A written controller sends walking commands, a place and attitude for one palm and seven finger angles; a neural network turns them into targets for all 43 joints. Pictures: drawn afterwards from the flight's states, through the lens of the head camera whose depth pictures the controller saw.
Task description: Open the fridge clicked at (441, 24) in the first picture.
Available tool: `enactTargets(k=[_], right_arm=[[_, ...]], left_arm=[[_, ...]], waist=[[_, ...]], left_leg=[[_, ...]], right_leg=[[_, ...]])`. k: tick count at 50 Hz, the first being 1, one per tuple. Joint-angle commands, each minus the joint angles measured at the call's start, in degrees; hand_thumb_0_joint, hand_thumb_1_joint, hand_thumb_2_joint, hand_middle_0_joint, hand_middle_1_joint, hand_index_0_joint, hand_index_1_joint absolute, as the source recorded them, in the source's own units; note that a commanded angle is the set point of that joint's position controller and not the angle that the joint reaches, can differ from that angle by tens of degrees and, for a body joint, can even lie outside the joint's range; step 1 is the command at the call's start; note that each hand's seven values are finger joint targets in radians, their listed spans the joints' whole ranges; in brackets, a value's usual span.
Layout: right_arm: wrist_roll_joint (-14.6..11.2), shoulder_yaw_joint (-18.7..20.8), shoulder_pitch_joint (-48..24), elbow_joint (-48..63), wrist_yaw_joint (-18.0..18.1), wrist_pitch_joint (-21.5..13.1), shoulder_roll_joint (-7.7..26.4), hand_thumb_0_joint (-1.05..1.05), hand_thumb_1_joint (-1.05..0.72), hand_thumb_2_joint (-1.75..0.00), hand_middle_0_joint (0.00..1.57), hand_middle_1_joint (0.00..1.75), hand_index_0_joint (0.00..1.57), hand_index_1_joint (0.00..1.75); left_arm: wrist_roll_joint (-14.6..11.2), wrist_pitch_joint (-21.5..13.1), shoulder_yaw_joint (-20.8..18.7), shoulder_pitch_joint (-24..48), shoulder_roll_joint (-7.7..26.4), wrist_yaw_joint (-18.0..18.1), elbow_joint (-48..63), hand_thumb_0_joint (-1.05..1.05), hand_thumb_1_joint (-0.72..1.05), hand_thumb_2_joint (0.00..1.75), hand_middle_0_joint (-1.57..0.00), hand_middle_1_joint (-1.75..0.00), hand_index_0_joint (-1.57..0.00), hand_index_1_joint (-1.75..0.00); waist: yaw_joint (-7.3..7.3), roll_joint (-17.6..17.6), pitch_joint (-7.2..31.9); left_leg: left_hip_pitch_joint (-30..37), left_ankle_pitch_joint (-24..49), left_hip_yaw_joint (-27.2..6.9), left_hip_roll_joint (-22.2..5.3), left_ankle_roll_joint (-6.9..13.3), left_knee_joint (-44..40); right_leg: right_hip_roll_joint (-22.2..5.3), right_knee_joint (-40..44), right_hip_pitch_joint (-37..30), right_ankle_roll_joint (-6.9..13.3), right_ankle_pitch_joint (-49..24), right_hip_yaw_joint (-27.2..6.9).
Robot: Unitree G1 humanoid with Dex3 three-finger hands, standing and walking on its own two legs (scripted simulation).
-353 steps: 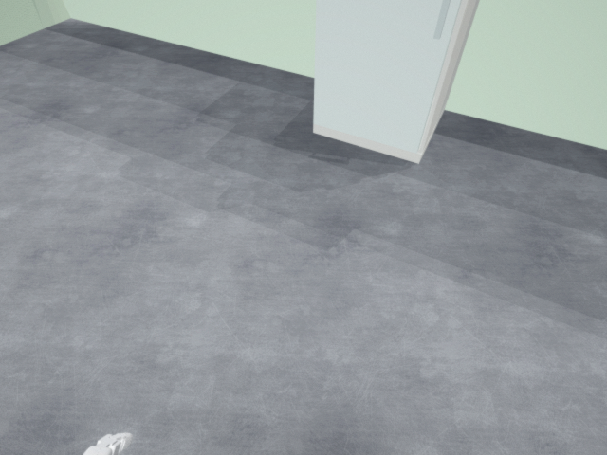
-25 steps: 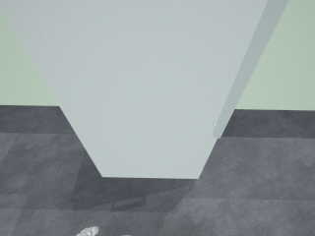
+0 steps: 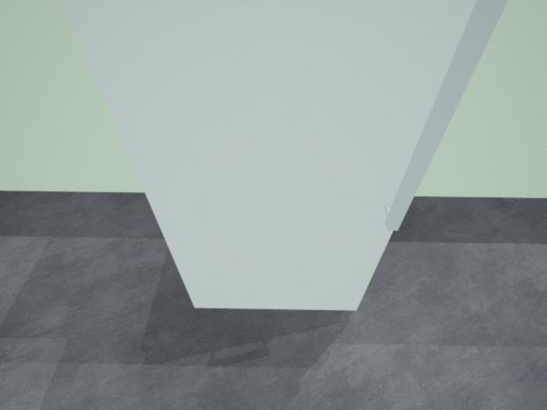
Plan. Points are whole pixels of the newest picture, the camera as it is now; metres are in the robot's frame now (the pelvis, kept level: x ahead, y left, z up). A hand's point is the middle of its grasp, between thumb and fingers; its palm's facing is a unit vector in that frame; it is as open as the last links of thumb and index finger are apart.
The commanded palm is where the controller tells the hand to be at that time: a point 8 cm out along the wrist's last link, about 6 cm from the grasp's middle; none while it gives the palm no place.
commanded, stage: come to a stop and stand still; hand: right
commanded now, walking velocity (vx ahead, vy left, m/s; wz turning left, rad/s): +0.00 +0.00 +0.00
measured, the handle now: (424, 136) +0.53 -0.23 +0.12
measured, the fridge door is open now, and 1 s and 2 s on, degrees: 0 0 0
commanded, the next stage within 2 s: look again from close up in 1.22 s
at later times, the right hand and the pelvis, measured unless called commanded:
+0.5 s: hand out of the picture -0.04 -0.17 -0.18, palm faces +0.02 +0.99 -0.16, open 7.4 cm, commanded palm none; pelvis -0.02 -0.01 +0.00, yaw +0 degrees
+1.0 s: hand out of the picture +0.04 -0.26 -0.17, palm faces +0.01 +0.97 -0.26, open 7.4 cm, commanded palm none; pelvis -0.01 -0.05 +0.00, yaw +1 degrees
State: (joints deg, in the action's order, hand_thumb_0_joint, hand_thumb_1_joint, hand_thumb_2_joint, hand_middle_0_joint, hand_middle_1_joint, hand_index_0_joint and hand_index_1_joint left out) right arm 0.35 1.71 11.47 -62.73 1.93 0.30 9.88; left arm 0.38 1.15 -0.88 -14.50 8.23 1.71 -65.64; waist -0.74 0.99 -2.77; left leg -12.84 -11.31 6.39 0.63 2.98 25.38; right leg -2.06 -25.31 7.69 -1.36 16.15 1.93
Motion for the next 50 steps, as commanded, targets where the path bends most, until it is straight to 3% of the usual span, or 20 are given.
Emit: enactTargets(k=[1,6,11,21,22,23,24,26,27,28,30,32,34,38,46,50], right_arm=[[-0.09,0.21,3.31,0.39,-0.2,-0.32,5.61,0.0,-0.9,-0.9,0.2,0.3,0.2,0.3],[0.11,0.04,4.45,-0.28,-0.19,-0.26,4.95,0.0,-0.9,-0.9,0.2,0.3,0.2,0.3],[0.13,0.06,5.83,-0.33,-0.06,-0.53,4.27,0.0,-0.9,-0.9,0.2,0.3,0.2,0.3],[0.19,-0.33,8.87,-1.63,0.16,-1.26,2.49,0.0,-0.9,-0.9,0.2,0.3,0.2,0.3],[1.39,-1.24,7.79,3.1,0.22,-2.44,11.08,0.0,-0.9,-0.9,0.2,0.3,0.2,0.3],[0.64,-0.27,9.99,2.72,0.3,-2.48,6.8,0.0,-0.9,-0.9,0.2,0.3,0.2,0.3],[0.89,-0.45,9.58,3.94,0.47,-2.55,7.38,0.0,-0.9,-0.9,0.2,0.3,0.2,0.3],[1.07,-0.04,8.63,5.5,0.65,-2.33,7.24,0.0,-0.9,-0.9,0.2,0.3,0.2,0.3],[0.93,-0.27,8.38,6.08,0.82,-1.96,6.57,0.0,-0.9,-0.9,0.2,0.3,0.2,0.3],[0.96,0.06,7.82,6.33,0.88,-1.94,6.77,0.0,-0.9,-0.9,0.2,0.3,0.2,0.3],[0.86,0.35,7.13,6.87,0.74,-1.97,7.12,0.0,-0.9,-0.9,0.2,0.3,0.2,0.3],[0.78,-0.21,8.16,7.05,0.68,-1.75,6.07,0.0,-0.9,-0.9,0.2,0.3,0.2,0.3],[0.64,-0.28,8.75,6.77,0.6,-1.77,6.34,0.0,-0.9,-0.9,0.2,0.3,0.2,0.3],[0.5,-0.29,8.08,7.17,0.5,-1.6,7.31,0.0,-0.9,-0.9,0.2,0.3,0.2,0.3],[0.65,-0.25,5.04,8.44,0.22,-1.21,9.16,0.0,-0.9,-0.9,0.2,0.3,0.2,0.3],[0.74,-0.1,4.4,8.38,0.16,-1.36,10.35,0.0,-0.9,-0.9,0.2,0.3,0.2,0.3]], left_arm=[[0.4,-1.41,-0.34,-1.21,5.37,0.42,2.12,0.0,0.9,0.9,-0.2,-0.3,-0.2,-0.3],[0.6,-0.93,-0.28,-4.94,4.4,0.27,1.4,0.0,0.9,0.9,-0.2,-0.3,-0.2,-0.3],[0.6,-1.1,-0.19,-7.53,3.79,0.24,1.29,0.0,0.9,0.9,-0.2,-0.3,-0.2,-0.3],[0.28,-1.94,0.07,-8.84,2.71,0.49,0.72,0.0,0.9,0.9,-0.2,-0.3,-0.2,-0.3],[0.87,-1.69,-0.55,-5.06,9.25,-0.48,6.73,0.0,0.9,0.9,-0.2,-0.3,-0.2,-0.3],[1.14,-2.8,-1.39,-5.19,8.08,-0.01,8.21,0.0,0.9,0.9,-0.2,-0.3,-0.2,-0.3],[1.13,-2.8,-1.27,-6.91,6.64,0.04,8.16,0.0,0.9,0.9,-0.2,-0.3,-0.2,-0.3],[0.93,-2.13,-1.51,-9.41,5.31,0.06,7.97,0.0,0.9,0.9,-0.2,-0.3,-0.2,-0.3],[1.21,-1.66,-0.91,-10.41,3.98,-0.16,8.18,0.0,0.9,0.9,-0.2,-0.3,-0.2,-0.3],[1.04,-1.69,-1.11,-10.68,3.98,-0.14,8.15,0.0,0.9,0.9,-0.2,-0.3,-0.2,-0.3],[0.83,-2.22,-1.06,-10.22,4.9,-0.01,8.51,0.0,0.9,0.9,-0.2,-0.3,-0.2,-0.3],[0.83,-2.87,-0.59,-9.04,5.5,0.05,9.05,0.0,0.9,0.9,-0.2,-0.3,-0.2,-0.3],[0.54,-3.39,-0.68,-7.41,7.25,0.31,9.75,0.0,0.9,0.9,-0.2,-0.3,-0.2,-0.3],[0.46,-3.65,-0.95,-5.47,9.52,0.43,10.22,0.0,0.9,0.9,-0.2,-0.3,-0.2,-0.3],[0.53,-3.1,-1.37,-1.46,12.3,-0.12,10.76,0.0,0.9,0.9,-0.2,-0.3,-0.2,-0.3],[0.48,-3.18,-1.57,0.06,13.5,-0.35,10.51,0.0,0.9,0.9,-0.2,-0.3,-0.2,-0.3]], waist=[[-0.89,-5.5,-0.9],[-0.1,-1.17,-4.47],[0.43,-0.26,-3.3],[0.51,-0.87,-2.29],[2.56,2.78,-8.68],[0.46,1.78,0.49],[1.66,1.79,6.96],[2.9,4.37,6.88],[3.04,6.18,4.58],[3.35,4.76,2.12],[2.91,-0.96,-1.43],[1.45,-5.64,-2.12],[0.47,-6.78,-1.84],[0.07,-4.41,-0.74],[0.45,-1.62,-2.21],[0.57,-1.73,-0.43]], left_leg=[[5.9,0.6,-8.25,-6.8,-1.95,-7.07],[1.4,-9.03,-10.11,-7.19,-2.13,-10.95],[-0.06,-10.29,-10.44,-7.03,-2.13,-11.12],[-0.03,-4.52,-9.92,-7.29,-1.66,-9.41],[-2.33,-0.27,-9.7,-4.81,-0.88,-4.53],[-0.53,-9.68,-11.14,-8.34,-0.34,-4.43],[1.14,-11.2,-13.26,-9.68,0.54,-5.49],[-2.45,-17.4,-16.04,-11.91,1.4,-9.23],[-4.13,-19.47,-16.09,-12.16,1.65,-10.32],[-6.78,-19.17,-15.62,-12.31,1.94,-10.2],[-8.13,-14.07,-12.78,-9.82,1.65,-6.98],[-3.72,-5.22,-9.26,-6.85,0.61,-2.46],[0.6,2.74,-7.1,-6.11,-0.21,0.08],[3.42,8.14,-6.38,-6.51,-0.73,1.15],[2.69,3.96,-7.18,-6.64,-1.67,-1.03],[3.47,4.63,-7.28,-7.03,-1.79,-1.57]], right_leg=[[-5.46,9.78,7.44,2.04,-0.3,-5.57],[-3.46,9.87,8.02,2.14,4.67,-4.28],[-3.08,9.18,7.12,2.34,4.49,-3.95],[-3.62,8.79,5.47,2.53,0.45,-3.62],[-0.32,4.85,7.29,1.89,-5.34,-4.79],[-2.18,0.63,8.23,2.46,1.93,-3.64],[-0.55,-2.84,6.87,2.86,2.02,-3.18],[0.84,-7.05,7.11,2.58,3.48,-1.49],[0.95,-8.18,7.7,2.88,4.07,-0.62],[0.43,-7.85,7.66,3.09,2.64,-1.05],[-0.93,-3.46,8.64,3.49,0.48,-3.07],[-3.29,1.17,11.15,4.04,-1.59,-5.75],[-4.49,3.12,12.4,4.17,-6.42,-6.83],[-4.59,3.01,10.02,3.84,-14.13,-6.09],[-4.85,7.1,9.78,3.93,-4.76,-7.0],[-4.85,7.72,7.98,3.88,-5.12,-6.98]])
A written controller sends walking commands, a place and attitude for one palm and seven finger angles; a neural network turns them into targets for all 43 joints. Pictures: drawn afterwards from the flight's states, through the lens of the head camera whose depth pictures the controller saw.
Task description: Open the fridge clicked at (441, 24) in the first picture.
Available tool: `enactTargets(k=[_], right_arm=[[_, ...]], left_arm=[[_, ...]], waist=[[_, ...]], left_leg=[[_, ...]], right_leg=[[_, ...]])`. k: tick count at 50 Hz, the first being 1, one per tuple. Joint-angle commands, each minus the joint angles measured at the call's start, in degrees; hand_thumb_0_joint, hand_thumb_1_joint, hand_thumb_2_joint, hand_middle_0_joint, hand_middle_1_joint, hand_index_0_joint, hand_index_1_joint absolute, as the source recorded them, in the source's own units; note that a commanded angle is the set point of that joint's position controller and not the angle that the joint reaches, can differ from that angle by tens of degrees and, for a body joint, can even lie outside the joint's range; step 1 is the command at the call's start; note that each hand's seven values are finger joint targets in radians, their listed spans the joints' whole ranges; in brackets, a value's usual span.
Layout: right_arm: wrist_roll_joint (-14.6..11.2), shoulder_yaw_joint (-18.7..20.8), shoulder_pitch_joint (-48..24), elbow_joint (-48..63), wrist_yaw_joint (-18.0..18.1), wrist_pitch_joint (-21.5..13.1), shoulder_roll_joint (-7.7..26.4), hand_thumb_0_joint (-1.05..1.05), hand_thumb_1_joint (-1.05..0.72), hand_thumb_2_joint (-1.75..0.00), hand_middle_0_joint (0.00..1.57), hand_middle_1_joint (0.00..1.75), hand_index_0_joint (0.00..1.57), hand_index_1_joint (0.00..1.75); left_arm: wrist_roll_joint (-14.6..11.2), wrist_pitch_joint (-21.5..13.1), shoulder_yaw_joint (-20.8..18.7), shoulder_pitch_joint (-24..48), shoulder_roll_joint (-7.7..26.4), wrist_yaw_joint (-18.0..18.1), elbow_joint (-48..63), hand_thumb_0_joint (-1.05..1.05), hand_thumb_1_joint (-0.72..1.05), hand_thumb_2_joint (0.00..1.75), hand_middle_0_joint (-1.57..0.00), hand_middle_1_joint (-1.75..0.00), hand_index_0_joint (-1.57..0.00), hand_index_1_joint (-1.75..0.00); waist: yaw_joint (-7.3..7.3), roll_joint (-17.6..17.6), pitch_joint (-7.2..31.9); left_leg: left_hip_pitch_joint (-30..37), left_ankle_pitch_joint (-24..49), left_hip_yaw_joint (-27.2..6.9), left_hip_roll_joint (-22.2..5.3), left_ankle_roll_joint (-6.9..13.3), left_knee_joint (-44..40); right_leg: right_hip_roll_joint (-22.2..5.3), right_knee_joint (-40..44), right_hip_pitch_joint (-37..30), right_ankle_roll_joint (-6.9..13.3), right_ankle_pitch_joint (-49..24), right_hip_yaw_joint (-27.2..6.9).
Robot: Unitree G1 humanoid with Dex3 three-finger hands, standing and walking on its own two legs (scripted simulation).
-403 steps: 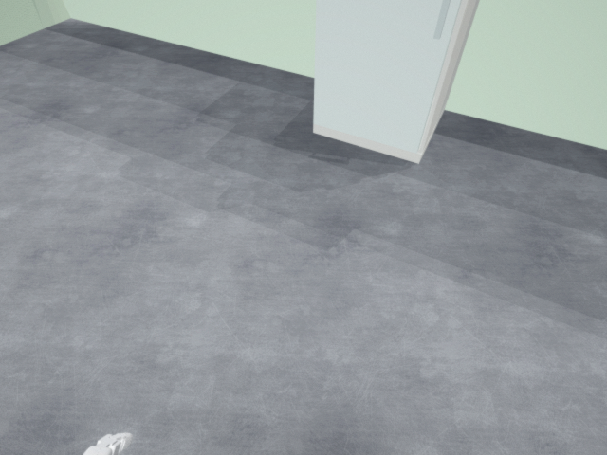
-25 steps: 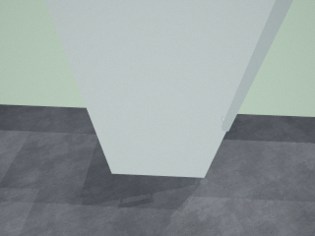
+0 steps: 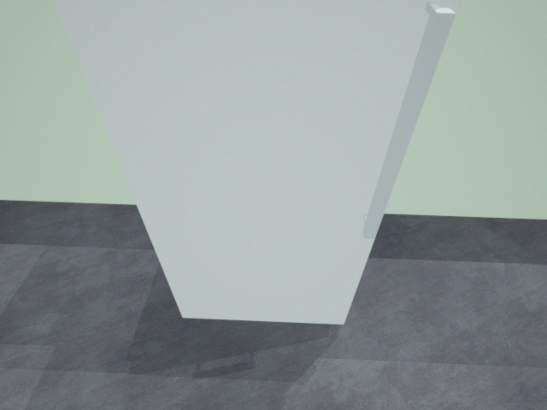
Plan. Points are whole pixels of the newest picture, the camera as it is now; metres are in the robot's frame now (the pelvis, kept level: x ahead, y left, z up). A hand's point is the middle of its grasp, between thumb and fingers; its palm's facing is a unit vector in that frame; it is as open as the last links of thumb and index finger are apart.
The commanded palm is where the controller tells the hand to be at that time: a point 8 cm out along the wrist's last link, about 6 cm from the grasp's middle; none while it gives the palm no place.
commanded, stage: come to a stop and stand still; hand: right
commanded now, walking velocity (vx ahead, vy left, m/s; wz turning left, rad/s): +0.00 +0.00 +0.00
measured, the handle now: (393, 146) +0.54 -0.19 +0.13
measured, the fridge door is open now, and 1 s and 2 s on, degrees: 0 0 0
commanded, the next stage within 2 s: look again from close up in 0.22 s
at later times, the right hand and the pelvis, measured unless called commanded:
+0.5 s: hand out of the picture +0.03 -0.22 -0.16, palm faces +0.00 +0.96 -0.29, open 7.4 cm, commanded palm none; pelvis +0.00 +0.00 +0.01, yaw -1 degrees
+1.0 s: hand out of the picture +0.07 -0.21 -0.15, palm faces -0.01 +0.95 -0.32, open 7.4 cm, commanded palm none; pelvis +0.01 +0.02 +0.01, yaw -1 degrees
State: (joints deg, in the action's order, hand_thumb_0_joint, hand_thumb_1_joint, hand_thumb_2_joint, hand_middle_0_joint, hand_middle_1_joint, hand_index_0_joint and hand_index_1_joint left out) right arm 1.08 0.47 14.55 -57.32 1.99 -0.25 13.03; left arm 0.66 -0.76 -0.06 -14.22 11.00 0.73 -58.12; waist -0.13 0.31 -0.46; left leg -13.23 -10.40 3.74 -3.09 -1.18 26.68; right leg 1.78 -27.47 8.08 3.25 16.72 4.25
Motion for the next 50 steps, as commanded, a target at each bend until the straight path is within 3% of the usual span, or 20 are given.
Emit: enactTargets(k=[1,16,32,50], right_arm=[[-0.01,1.12,1.13,2.85,0.07,-0.8,7.33,0.0,-0.9,-0.9,0.2,0.3,0.2,0.3],[0.02,0.85,-0.83,-0.05,-0.15,-1.06,10.71,0.0,-0.9,-0.9,0.2,0.3,0.2,0.3],[-0.05,0.89,-4.08,-0.87,-0.26,-1.57,12.97,0.0,-0.9,-0.9,0.2,0.3,0.2,0.3],[-0.3,1.2,-6.56,-1.03,-0.52,-2.1,14.87,0.0,-0.9,-0.9,0.2,0.3,0.2,0.3]], left_arm=[[0.19,-1.26,-2.34,0.02,10.96,0.6,2.77,0.0,0.9,0.9,-0.2,-0.3,-0.2,-0.3],[-0.12,-1.04,-2.15,3.57,14.47,0.16,0.11,0.0,0.9,0.9,-0.2,-0.3,-0.2,-0.3],[-0.13,-0.88,-1.74,4.96,15.49,-0.18,-1.87,0.0,0.9,0.9,-0.2,-0.3,-0.2,-0.3],[-0.06,-1.02,-1.6,6.0,16.97,-0.18,-2.8,0.0,0.9,0.9,-0.2,-0.3,-0.2,-0.3]], waist=[[-0.01,-1.16,-2.55],[0.13,-1.63,-2.28],[0.19,0.41,-0.9],[0.33,0.07,0.98]], left_leg=[[3.98,3.63,-4.58,-3.39,2.33,-3.01],[4.97,2.91,-5.2,-4.65,2.26,-5.71],[6.39,3.9,-6.19,-5.39,2.46,-8.34],[8.06,7.38,-6.96,-5.97,3.01,-10.03]], right_leg=[[-8.75,10.16,7.44,-0.77,-5.53,-9.36],[-8.71,12.46,5.06,-1.26,-4.11,-9.61],[-8.64,12.38,3.21,-1.58,-6.59,-9.08],[-8.91,12.53,0.78,-1.95,-9.59,-8.41]])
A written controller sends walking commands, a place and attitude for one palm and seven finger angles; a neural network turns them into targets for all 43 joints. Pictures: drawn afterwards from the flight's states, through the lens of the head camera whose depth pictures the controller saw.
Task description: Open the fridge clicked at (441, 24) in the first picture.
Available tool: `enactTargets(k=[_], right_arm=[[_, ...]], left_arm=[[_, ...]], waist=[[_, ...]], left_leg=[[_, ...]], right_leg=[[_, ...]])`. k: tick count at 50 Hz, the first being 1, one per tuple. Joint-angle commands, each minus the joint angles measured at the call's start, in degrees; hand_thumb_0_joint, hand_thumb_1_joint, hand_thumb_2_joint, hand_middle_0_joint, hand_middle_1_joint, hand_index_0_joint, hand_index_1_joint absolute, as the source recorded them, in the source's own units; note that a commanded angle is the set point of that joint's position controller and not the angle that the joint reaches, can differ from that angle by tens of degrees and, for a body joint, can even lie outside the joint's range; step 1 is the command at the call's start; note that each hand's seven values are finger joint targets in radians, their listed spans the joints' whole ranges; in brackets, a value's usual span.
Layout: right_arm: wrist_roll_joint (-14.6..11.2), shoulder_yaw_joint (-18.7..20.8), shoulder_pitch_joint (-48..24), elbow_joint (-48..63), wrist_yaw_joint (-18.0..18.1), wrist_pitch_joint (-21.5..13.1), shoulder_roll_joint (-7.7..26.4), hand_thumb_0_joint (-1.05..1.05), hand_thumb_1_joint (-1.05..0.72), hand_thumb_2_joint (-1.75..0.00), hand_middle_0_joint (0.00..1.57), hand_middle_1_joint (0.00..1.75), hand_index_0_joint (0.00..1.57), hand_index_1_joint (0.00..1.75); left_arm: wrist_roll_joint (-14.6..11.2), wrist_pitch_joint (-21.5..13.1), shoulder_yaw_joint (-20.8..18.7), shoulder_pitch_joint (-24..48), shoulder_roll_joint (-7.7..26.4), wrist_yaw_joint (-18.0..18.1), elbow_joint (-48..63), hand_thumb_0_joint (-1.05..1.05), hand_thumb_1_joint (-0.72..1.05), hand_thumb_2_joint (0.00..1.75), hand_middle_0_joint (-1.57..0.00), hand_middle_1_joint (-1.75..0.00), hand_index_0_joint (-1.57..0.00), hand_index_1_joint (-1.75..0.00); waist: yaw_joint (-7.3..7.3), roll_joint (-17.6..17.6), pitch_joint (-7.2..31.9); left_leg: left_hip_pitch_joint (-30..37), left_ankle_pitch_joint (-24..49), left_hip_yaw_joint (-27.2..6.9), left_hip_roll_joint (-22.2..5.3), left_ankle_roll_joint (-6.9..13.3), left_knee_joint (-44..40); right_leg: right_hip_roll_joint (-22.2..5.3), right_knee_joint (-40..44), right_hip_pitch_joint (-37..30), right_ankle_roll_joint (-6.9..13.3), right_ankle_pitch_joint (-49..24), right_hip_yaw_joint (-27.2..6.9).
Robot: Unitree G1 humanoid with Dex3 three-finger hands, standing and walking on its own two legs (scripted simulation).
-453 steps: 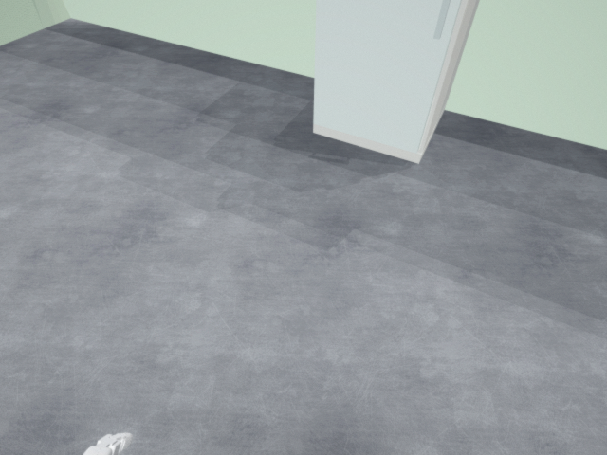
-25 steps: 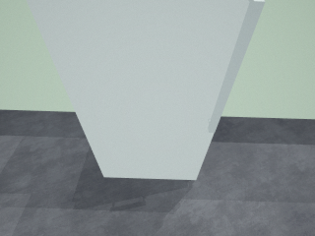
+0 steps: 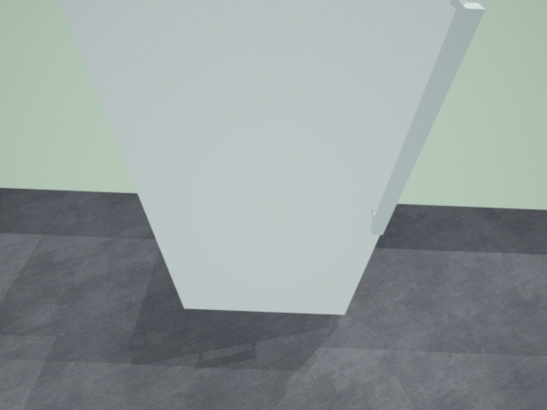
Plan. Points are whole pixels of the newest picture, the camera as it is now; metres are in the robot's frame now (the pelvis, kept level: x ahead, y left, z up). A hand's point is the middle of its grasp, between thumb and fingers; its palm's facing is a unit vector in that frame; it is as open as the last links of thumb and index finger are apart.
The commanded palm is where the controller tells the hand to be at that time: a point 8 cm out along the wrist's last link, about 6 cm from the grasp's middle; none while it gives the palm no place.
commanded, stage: look again from close up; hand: right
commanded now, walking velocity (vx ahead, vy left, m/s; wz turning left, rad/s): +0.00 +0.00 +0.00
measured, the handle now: (407, 143) +0.54 -0.20 +0.12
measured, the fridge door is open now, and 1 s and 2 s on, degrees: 0 0 0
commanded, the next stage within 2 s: shuffle to correct the standing spot in 0.16 s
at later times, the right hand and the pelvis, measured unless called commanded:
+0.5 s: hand out of the picture +0.06 -0.22 -0.17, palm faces +0.02 +0.96 -0.28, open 7.4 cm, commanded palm none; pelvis +0.02 +0.00 +0.00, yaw +0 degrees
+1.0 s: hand out of the picture +0.12 -0.23 -0.19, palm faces +0.06 +0.98 -0.18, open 7.3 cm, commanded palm none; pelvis +0.07 -0.06 -0.01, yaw -2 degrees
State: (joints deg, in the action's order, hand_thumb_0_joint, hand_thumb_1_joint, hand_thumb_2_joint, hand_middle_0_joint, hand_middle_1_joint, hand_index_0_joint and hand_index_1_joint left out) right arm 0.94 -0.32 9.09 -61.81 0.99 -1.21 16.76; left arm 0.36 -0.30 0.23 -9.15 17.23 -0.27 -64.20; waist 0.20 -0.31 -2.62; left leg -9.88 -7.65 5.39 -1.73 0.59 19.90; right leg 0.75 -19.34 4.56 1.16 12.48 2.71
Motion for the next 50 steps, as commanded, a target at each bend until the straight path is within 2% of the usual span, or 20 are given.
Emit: enactTargets(k=[1,13,16,18,21,25,27,29,30,31,32,33,34,35,37,39,41,45,47,50], right_arm=[[-0.19,1.9,-1.23,3.38,0.43,-1.09,11.2,0.0,-0.9,-0.9,0.2,0.3,0.2,0.3],[-0.17,1.94,-1.46,3.04,0.35,-1.08,11.91,0.0,-0.9,-0.9,0.2,0.3,0.2,0.3],[-0.26,1.68,0.4,2.39,0.43,-0.84,9.91,0.0,-0.9,-0.9,0.2,0.3,0.2,0.3],[-0.15,1.74,1.83,2.23,0.58,-0.53,9.02,0.0,-0.9,-0.9,0.2,0.3,0.2,0.3],[-0.05,2.06,4.25,2.15,0.62,0.11,8.32,0.0,-0.9,-0.9,0.2,0.3,0.2,0.3],[0.05,3.17,7.53,2.54,0.87,0.32,7.79,0.0,-0.9,-0.9,0.2,0.3,0.2,0.3],[0.17,3.82,8.72,2.88,1.03,0.27,7.5,0.0,-0.9,-0.9,0.2,0.3,0.2,0.3],[0.15,4.22,8.73,3.32,1.16,0.44,6.44,0.0,-0.9,-0.9,0.2,0.3,0.2,0.3],[0.09,4.15,8.46,3.62,1.09,0.65,5.22,0.0,-0.9,-0.9,0.2,0.3,0.2,0.3],[0.15,3.8,7.74,4.09,0.94,1.01,3.51,0.0,-0.9,-0.9,0.2,0.3,0.2,0.3],[0.35,3.19,6.94,4.92,0.8,1.34,1.0,0.0,-0.9,-0.9,0.2,0.3,0.2,0.3],[0.76,2.29,5.2,5.98,0.98,1.53,-1.51,0.0,-0.9,-0.9,0.2,0.3,0.2,0.3],[0.71,1.86,3.83,6.74,1.33,1.58,-2.05,0.0,-0.9,-0.9,0.2,0.3,0.2,0.3],[0.48,1.74,4.08,6.24,1.41,1.48,-2.9,0.0,-0.9,-0.9,0.2,0.3,0.2,0.3],[0.05,1.72,5.01,5.13,1.27,1.36,-3.6,0.0,-0.9,-0.9,0.2,0.3,0.2,0.3],[-0.39,1.71,6.21,4.2,1.43,1.78,-4.4,0.0,-0.9,-0.9,0.2,0.3,0.2,0.3],[-0.62,1.89,6.99,3.46,1.62,2.32,-4.54,0.0,-0.9,-0.9,0.2,0.3,0.2,0.3],[-0.51,2.55,6.05,3.88,1.74,3.1,-4.96,0.0,-0.9,-0.9,0.2,0.3,0.2,0.3],[-0.3,3.0,5.26,4.71,1.79,3.11,-4.53,0.0,-0.9,-0.9,0.2,0.3,0.2,0.3],[-0.14,3.47,5.97,5.73,1.97,3.03,-4.44,0.0,-0.9,-0.9,0.2,0.3,0.2,0.3]], left_arm=[[0.23,-1.46,-1.85,1.1,10.88,0.81,3.21,0.0,0.9,0.9,-0.2,-0.3,-0.2,-0.3],[0.22,-1.34,-1.62,1.17,11.46,0.82,2.95,0.0,0.9,0.9,-0.2,-0.3,-0.2,-0.3],[0.5,-0.72,-0.93,-0.88,8.9,0.66,2.2,0.0,0.9,0.9,-0.2,-0.3,-0.2,-0.3],[0.68,-0.21,-0.61,-2.62,7.15,0.55,1.87,0.0,0.9,0.9,-0.2,-0.3,-0.2,-0.3],[0.85,0.42,-0.24,-5.21,4.95,0.49,1.79,0.0,0.9,0.9,-0.2,-0.3,-0.2,-0.3],[0.89,0.52,-0.43,-8.64,2.93,0.77,2.4,0.0,0.9,0.9,-0.2,-0.3,-0.2,-0.3],[0.8,0.32,-0.77,-10.17,2.19,0.86,2.79,0.0,0.9,0.9,-0.2,-0.3,-0.2,-0.3],[0.64,0.0,-0.97,-12.48,1.0,0.93,2.78,0.0,0.9,0.9,-0.2,-0.3,-0.2,-0.3],[0.6,-0.18,-1.08,-14.09,0.61,1.01,2.66,0.0,0.9,0.9,-0.2,-0.3,-0.2,-0.3],[0.68,-0.39,-1.2,-16.19,1.15,1.11,2.22,0.0,0.9,0.9,-0.2,-0.3,-0.2,-0.3],[0.83,-0.48,-1.72,-18.4,3.08,1.32,1.91,0.0,0.9,0.9,-0.2,-0.3,-0.2,-0.3],[0.87,-0.43,-1.73,-20.89,3.65,1.78,1.42,0.0,0.9,0.9,-0.2,-0.3,-0.2,-0.3],[0.96,-0.58,-1.26,-22.35,1.91,2.37,1.13,0.0,0.9,0.9,-0.2,-0.3,-0.2,-0.3],[0.95,-1.0,-0.92,-22.31,1.04,2.9,1.05,0.0,0.9,0.9,-0.2,-0.3,-0.2,-0.3],[0.7,-1.63,-0.86,-20.65,-0.03,3.48,1.5,0.0,0.9,0.9,-0.2,-0.3,-0.2,-0.3],[0.4,-2.03,-0.83,-19.2,-0.72,4.08,1.18,0.0,0.9,0.9,-0.2,-0.3,-0.2,-0.3],[0.1,-2.03,-1.05,-17.92,-1.69,4.49,0.64,0.0,0.9,0.9,-0.2,-0.3,-0.2,-0.3],[0.26,-1.09,-1.97,-18.28,-3.24,4.94,-0.41,0.0,0.9,0.9,-0.2,-0.3,-0.2,-0.3],[0.4,-0.77,-2.44,-18.83,-3.65,5.12,-0.66,0.0,0.9,0.9,-0.2,-0.3,-0.2,-0.3],[0.34,-0.33,-3.34,-18.89,-3.21,5.11,-0.28,0.0,0.9,0.9,-0.2,-0.3,-0.2,-0.3]], waist=[[-0.02,0.14,2.87],[-0.12,0.37,2.65],[-0.28,0.65,3.48],[-0.54,2.05,2.44],[-0.97,5.08,-0.31],[-1.43,6.64,-0.84],[-1.31,5.65,-0.64],[-0.53,5.04,-0.74],[0.11,3.04,-1.06],[0.95,-1.4,-1.73],[1.68,-9.01,-1.89],[2.78,-13.56,-3.73],[3.04,-10.49,-4.85],[2.34,-6.75,-4.25],[1.05,-1.99,-2.95],[0.24,-3.57,-2.12],[-0.07,-5.53,-2.43],[0.55,-5.99,-3.79],[0.69,-6.11,-4.18],[0.23,-6.09,-2.4]], left_leg=[[4.54,4.09,-8.65,-7.24,1.18,-3.43],[4.86,3.26,-9.05,-7.31,1.26,-4.71],[5.46,-1.34,-10.43,-8.42,1.4,-5.85],[5.4,-4.7,-11.24,-9.14,1.67,-6.39],[4.75,-13.8,-15.23,-11.46,3.07,-9.35],[5.21,-13.92,-18.77,-15.85,6.68,-9.81],[4.78,-10.26,-18.18,-16.53,7.78,-7.57],[2.15,-7.35,-15.21,-15.42,7.3,-3.78],[-0.42,-6.66,-12.15,-13.24,6.3,-1.05],[-3.32,-7.1,-7.29,-9.42,4.36,4.27],[-8.53,-9.63,-1.19,-4.25,1.83,12.59],[-16.18,-18.06,2.58,-0.57,-0.09,21.23],[-21.14,-23.83,-0.35,-0.57,-0.38,28.08],[-21.93,-23.47,-2.87,-1.9,-0.02,31.52],[-19.59,-19.48,-4.09,-2.84,-0.58,31.02],[-15.23,-14.37,-4.26,-2.47,-1.28,27.31],[-11.18,-11.4,-3.66,-1.86,-1.3,23.74],[-9.62,-10.97,-2.57,-0.67,-0.74,21.0],[-10.77,-12.01,-2.2,0.11,-0.2,20.24],[-8.83,-10.73,-1.49,0.99,0.43,16.68]], right_leg=[[-7.91,4.61,4.33,0.05,-4.85,-6.78],[-7.92,4.86,3.98,0.02,-4.5,-6.63],[-7.0,3.43,4.41,-0.44,-1.79,-5.55],[-6.28,2.17,5.77,-0.73,0.35,-4.59],[-4.38,-0.91,9.65,-1.06,5.45,-2.78],[-4.12,-7.9,13.21,-1.21,6.77,-1.29],[-4.47,-8.76,13.17,-1.18,6.63,-0.76],[-4.59,-6.32,10.38,-0.9,5.41,-0.22],[-4.69,-3.89,7.39,-0.57,3.65,-0.26],[-6.41,-1.06,4.65,0.35,-0.58,-2.68],[-11.21,1.4,0.51,2.66,-8.49,-8.36],[-15.1,3.98,-3.53,4.84,-21.3,-13.75],[-16.75,3.53,-6.31,7.65,-33.08,-16.24],[-17.4,1.13,-8.14,8.62,-44.26,-15.37],[-16.57,-0.01,-7.9,7.4,-53.13,-12.11],[-14.83,0.31,-6.47,4.28,-56.15,-9.34],[-14.22,0.78,-4.06,2.81,-54.28,-7.64],[-14.9,-0.25,-2.69,3.13,-53.44,-7.76],[-15.14,-1.52,-4.25,3.12,-57.57,-8.55],[-15.0,-4.93,-6.26,3.01,-64.03,-7.89]])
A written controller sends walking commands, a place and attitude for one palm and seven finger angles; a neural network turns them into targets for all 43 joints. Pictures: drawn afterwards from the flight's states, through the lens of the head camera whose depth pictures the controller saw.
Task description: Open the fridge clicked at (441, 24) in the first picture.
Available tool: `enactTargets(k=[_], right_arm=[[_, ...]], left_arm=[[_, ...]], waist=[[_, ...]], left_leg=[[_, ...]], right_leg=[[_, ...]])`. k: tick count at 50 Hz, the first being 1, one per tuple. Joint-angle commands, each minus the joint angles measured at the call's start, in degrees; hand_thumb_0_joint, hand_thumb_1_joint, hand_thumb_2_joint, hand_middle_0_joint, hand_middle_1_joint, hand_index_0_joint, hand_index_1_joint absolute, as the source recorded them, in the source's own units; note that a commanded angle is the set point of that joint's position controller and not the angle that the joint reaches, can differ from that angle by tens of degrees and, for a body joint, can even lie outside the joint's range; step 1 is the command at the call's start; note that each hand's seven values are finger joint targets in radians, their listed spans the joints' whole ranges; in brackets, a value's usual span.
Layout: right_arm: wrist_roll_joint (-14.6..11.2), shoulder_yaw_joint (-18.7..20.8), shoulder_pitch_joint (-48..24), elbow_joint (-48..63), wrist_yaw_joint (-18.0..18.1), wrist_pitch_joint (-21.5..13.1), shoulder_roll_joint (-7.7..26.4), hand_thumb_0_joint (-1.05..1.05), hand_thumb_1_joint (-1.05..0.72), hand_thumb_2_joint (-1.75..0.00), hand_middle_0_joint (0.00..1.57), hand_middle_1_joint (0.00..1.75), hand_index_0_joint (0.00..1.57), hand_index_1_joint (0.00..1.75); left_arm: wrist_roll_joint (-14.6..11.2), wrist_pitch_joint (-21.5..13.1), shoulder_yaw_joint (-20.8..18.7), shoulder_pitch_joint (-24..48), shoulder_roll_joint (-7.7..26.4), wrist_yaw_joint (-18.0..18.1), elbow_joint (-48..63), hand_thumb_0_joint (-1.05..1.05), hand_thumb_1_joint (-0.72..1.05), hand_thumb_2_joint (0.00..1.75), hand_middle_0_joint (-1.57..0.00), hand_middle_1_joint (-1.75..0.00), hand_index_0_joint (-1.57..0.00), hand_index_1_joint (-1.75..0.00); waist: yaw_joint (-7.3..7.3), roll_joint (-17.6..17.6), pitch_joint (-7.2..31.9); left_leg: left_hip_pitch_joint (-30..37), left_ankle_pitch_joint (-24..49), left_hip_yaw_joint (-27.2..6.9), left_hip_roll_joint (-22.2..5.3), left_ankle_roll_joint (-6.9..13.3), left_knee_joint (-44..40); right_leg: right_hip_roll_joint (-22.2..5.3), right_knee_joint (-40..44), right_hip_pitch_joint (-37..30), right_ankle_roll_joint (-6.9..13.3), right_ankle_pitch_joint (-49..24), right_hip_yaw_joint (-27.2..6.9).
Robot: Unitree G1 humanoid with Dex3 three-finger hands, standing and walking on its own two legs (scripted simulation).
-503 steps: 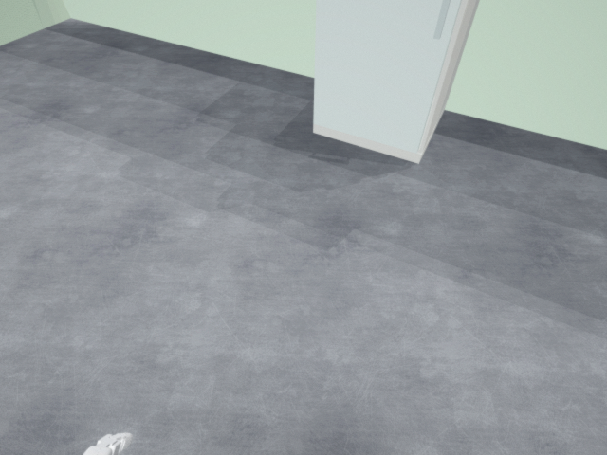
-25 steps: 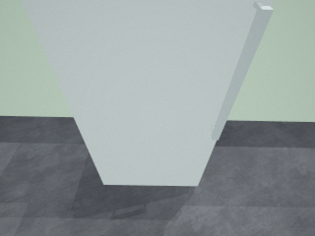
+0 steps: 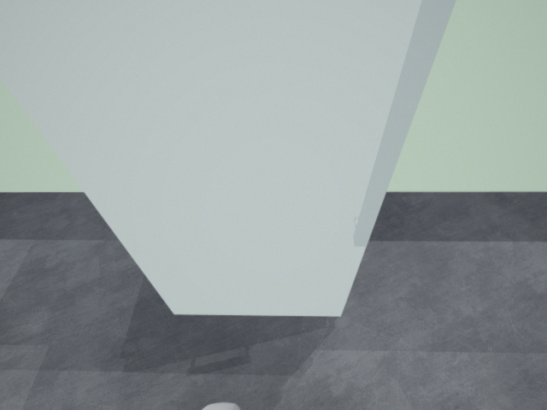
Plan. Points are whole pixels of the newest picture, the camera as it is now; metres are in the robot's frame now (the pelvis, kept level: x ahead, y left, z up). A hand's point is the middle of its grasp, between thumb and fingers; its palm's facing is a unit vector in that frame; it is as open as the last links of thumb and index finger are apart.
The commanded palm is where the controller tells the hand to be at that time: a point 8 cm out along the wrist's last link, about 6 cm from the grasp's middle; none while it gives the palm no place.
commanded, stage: come to a stop and stand still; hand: right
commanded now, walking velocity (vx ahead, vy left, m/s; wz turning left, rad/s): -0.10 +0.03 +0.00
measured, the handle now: (383, 149) +0.47 -0.13 +0.12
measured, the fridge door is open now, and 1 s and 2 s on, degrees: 0 0 0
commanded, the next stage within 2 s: look again from close up in 1.52 s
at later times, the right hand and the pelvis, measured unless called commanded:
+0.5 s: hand out of the picture +0.03 -0.21 -0.19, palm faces +0.01 +0.98 -0.21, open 7.3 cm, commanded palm none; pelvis -0.01 -0.03 -0.01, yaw +1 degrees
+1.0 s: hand out of the picture -0.03 -0.21 -0.18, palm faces -0.02 +0.98 -0.20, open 7.4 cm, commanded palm none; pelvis -0.01 -0.03 +0.00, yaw +2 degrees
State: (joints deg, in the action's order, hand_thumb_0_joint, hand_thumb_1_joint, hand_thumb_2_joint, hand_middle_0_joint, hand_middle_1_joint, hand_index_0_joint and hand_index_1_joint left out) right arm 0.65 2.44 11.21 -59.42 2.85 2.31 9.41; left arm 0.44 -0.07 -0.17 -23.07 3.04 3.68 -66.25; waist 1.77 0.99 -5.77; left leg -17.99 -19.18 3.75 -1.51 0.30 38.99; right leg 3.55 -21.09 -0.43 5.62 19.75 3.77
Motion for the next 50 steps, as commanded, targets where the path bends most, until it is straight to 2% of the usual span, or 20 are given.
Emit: enactTargets(k=[1,3,4,5,6,7,9,13,15,16,17,18,20,21,22,24,26,30,36,50], right_arm=[[0.21,0.83,4.72,3.48,0.16,-0.62,3.05,0.0,-0.9,-0.9,0.2,0.3,0.2,0.3],[0.31,1.23,7.96,3.31,0.23,-1.28,4.36,0.0,-0.9,-0.9,0.2,0.3,0.2,0.3],[0.33,1.53,11.03,2.34,0.46,-1.77,5.47,0.0,-0.9,-0.9,0.2,0.3,0.2,0.3],[0.28,1.84,12.65,1.59,0.69,-2.2,7.69,0.0,-0.9,-0.9,0.2,0.3,0.2,0.3],[0.2,1.78,12.2,1.26,0.69,-2.73,8.41,0.0,-0.9,-0.9,0.2,0.3,0.2,0.3],[0.45,1.55,9.61,2.13,0.92,-2.71,7.79,0.0,-0.9,-0.9,0.2,0.3,0.2,0.3],[0.94,0.85,3.67,4.1,0.66,-2.46,7.09,0.0,-0.9,-0.9,0.2,0.3,0.2,0.3],[0.5,1.02,2.17,4.49,-0.04,-2.64,8.42,0.0,-0.9,-0.9,0.2,0.3,0.2,0.3],[-0.03,0.72,2.02,4.71,-0.48,-2.25,7.01,0.0,-0.9,-0.9,0.2,0.3,0.2,0.3],[0.09,0.9,8.41,2.86,1.66,-3.83,8.19,0.0,-0.9,-0.9,0.2,0.3,0.2,0.3],[0.42,0.63,6.77,3.85,1.44,-4.26,11.42,0.0,-0.9,-0.9,0.2,0.3,0.2,0.3],[0.67,0.57,5.32,4.91,1.11,-3.98,10.34,0.0,-0.9,-0.9,0.2,0.3,0.2,0.3],[0.62,-0.82,4.06,5.32,0.43,-2.62,7.67,0.0,-0.9,-0.9,0.2,0.3,0.2,0.3],[0.83,-1.12,4.89,5.26,0.17,-2.04,7.25,0.0,-0.9,-0.9,0.2,0.3,0.2,0.3],[1.08,-1.29,5.56,5.21,-0.04,-1.97,7.43,0.0,-0.9,-0.9,0.2,0.3,0.2,0.3],[1.09,-1.59,7.21,4.71,-0.52,-1.87,6.97,0.0,-0.9,-0.9,0.2,0.3,0.2,0.3],[1.2,-1.83,7.52,4.93,-0.81,-1.73,6.76,0.0,-0.9,-0.9,0.2,0.3,0.2,0.3],[1.18,-2.03,8.99,4.7,-1.07,-2.24,6.98,0.0,-0.9,-0.9,0.2,0.3,0.2,0.3],[1.12,-2.27,9.98,3.39,-1.21,-2.7,6.91,0.0,-0.9,-0.9,0.2,0.3,0.2,0.3],[0.41,-2.84,9.73,-0.78,-0.88,-3.65,6.43,0.0,-0.9,-0.9,0.2,0.3,0.2,0.3]], left_arm=[[0.12,-0.47,-3.24,-4.87,11.27,1.11,2.04,0.0,0.9,0.9,-0.2,-0.3,-0.2,-0.3],[-0.31,-0.38,-3.58,-4.81,11.06,0.95,2.87,0.0,0.9,0.9,-0.2,-0.3,-0.2,-0.3],[-0.54,-0.35,-3.79,-4.16,10.54,0.84,3.86,0.0,0.9,0.9,-0.2,-0.3,-0.2,-0.3],[-0.78,-0.25,-4.1,-3.6,9.2,0.51,5.1,0.0,0.9,0.9,-0.2,-0.3,-0.2,-0.3],[-0.92,0.28,-3.99,-0.87,7.12,0.07,6.1,0.0,0.9,0.9,-0.2,-0.3,-0.2,-0.3],[-0.7,0.84,-3.76,2.45,6.13,-0.03,7.12,0.0,0.9,0.9,-0.2,-0.3,-0.2,-0.3],[-0.47,1.53,-3.45,3.55,5.52,-0.73,7.01,0.0,0.9,0.9,-0.2,-0.3,-0.2,-0.3],[-0.14,1.2,-3.07,0.76,6.11,-1.68,5.55,0.0,0.9,0.9,-0.2,-0.3,-0.2,-0.3],[0.07,0.41,-3.0,0.78,8.82,-1.62,5.51,0.0,0.9,0.9,-0.2,-0.3,-0.2,-0.3],[0.05,-0.11,-3.63,7.66,14.03,-2.06,10.8,0.0,0.9,0.9,-0.2,-0.3,-0.2,-0.3],[-0.26,-0.44,-2.58,9.3,12.01,-2.39,14.23,0.0,0.9,0.9,-0.2,-0.3,-0.2,-0.3],[-0.28,-1.02,-2.66,6.42,9.93,-2.44,13.92,0.0,0.9,0.9,-0.2,-0.3,-0.2,-0.3],[0.11,-1.16,-2.5,8.3,12.31,-2.28,13.86,0.0,0.9,0.9,-0.2,-0.3,-0.2,-0.3],[0.31,-1.08,-2.28,9.38,13.4,-2.31,14.56,0.0,0.9,0.9,-0.2,-0.3,-0.2,-0.3],[0.53,-1.2,-2.24,9.56,14.27,-2.45,15.18,0.0,0.9,0.9,-0.2,-0.3,-0.2,-0.3],[0.56,-1.16,-2.27,10.47,15.18,-2.59,16.39,0.0,0.9,0.9,-0.2,-0.3,-0.2,-0.3],[0.63,-0.96,-2.39,10.15,15.86,-2.79,16.8,0.0,0.9,0.9,-0.2,-0.3,-0.2,-0.3],[0.54,-1.04,-2.22,9.6,15.75,-2.92,16.44,0.0,0.9,0.9,-0.2,-0.3,-0.2,-0.3],[0.49,-1.19,-1.99,8.27,15.82,-2.97,14.67,0.0,0.9,0.9,-0.2,-0.3,-0.2,-0.3],[0.01,-1.86,-0.69,5.3,13.47,-2.66,7.71,0.0,0.9,0.9,-0.2,-0.3,-0.2,-0.3]], waist=[[-1.7,-7.93,1.74],[-3.05,-6.48,3.74],[-3.8,-3.16,6.23],[-3.34,0.9,8.66],[-3.32,4.16,8.3],[-3.29,3.9,7.52],[-1.07,4.41,3.7],[0.45,4.81,5.73],[0.4,0.53,4.74],[-2.56,-1.16,12.86],[-1.21,1.67,12.92],[0.33,3.73,14.58],[-1.5,-5.3,5.37],[-2.26,-8.04,0.63],[-2.7,-9.59,-0.93],[-2.91,-5.62,-1.01],[-2.5,-5.34,-1.51],[-2.51,-3.47,1.31],[-2.18,-2.04,0.79],[-1.86,-1.08,1.98]], left_leg=[[0.58,2.8,0.54,0.97,0.83,-4.74],[7.04,12.85,-1.04,0.23,1.58,-11.94],[13.88,33.07,-5.93,-3.73,3.8,-11.98],[18.37,53.72,-12.3,-12.17,8.56,-9.29],[18.38,61.76,-15.62,-19.22,14.27,-12.71],[14.91,58.61,-16.74,-20.61,15.91,-14.22],[6.16,42.34,-13.31,-16.48,14.05,-16.67],[0.9,23.97,-11.4,-11.65,8.62,-16.06],[-2.98,14.47,-9.31,-7.05,3.94,-13.62],[9.05,36.79,-11.52,-8.34,1.97,-11.77],[12.54,48.56,-13.71,-13.12,3.33,-10.89],[11.68,43.76,-11.0,-11.69,4.12,-7.04],[4.35,15.48,-6.74,-5.02,1.56,-8.0],[2.92,5.19,-5.24,-2.97,0.97,-9.32],[3.57,3.08,-4.05,-2.04,0.8,-8.98],[4.04,3.16,-3.77,-1.86,0.75,-9.73],[3.73,2.89,-3.34,-1.58,0.7,-9.64],[4.0,4.24,-3.74,-2.15,0.72,-11.23],[3.63,4.14,-4.81,-2.68,0.85,-13.07],[5.48,9.22,-6.76,-4.9,0.83,-15.96]], right_leg=[[-17.32,-4.82,-1.74,-1.83,-72.7,-8.28],[-15.41,-10.8,0.81,-3.74,-69.56,-7.97],[-11.97,-17.13,6.49,-5.28,-58.99,-6.4],[-7.22,-24.41,13.52,-7.14,-37.47,-2.82],[-3.09,-30.75,18.66,-8.02,4.38,-1.44],[-4.31,-32.99,19.83,-6.5,15.62,-5.08],[-6.14,-30.05,18.03,-6.38,13.49,-5.46],[-5.71,-12.61,9.62,-7.4,-1.34,-1.07],[-8.62,-4.31,5.16,-6.28,-10.9,-4.44],[-10.21,-14.2,10.72,-6.85,-11.74,-1.99],[-6.42,-15.21,15.34,-6.96,-6.05,-1.36],[-6.14,-9.56,13.94,-5.69,-4.03,-2.8],[-9.84,-4.62,16.03,-3.95,-13.3,-7.46],[-11.48,-1.07,20.06,-3.08,-10.36,-9.69],[-12.18,0.98,22.26,-2.52,-9.07,-10.75],[-11.46,3.63,23.14,-2.33,1.9,-11.39],[-11.23,6.61,24.27,-2.4,10.18,-12.09],[-10.84,6.81,21.28,-2.32,9.28,-11.68],[-10.41,7.8,20.71,-2.56,9.07,-11.5],[-8.95,3.61,15.48,-3.43,-5.0,-7.01]])
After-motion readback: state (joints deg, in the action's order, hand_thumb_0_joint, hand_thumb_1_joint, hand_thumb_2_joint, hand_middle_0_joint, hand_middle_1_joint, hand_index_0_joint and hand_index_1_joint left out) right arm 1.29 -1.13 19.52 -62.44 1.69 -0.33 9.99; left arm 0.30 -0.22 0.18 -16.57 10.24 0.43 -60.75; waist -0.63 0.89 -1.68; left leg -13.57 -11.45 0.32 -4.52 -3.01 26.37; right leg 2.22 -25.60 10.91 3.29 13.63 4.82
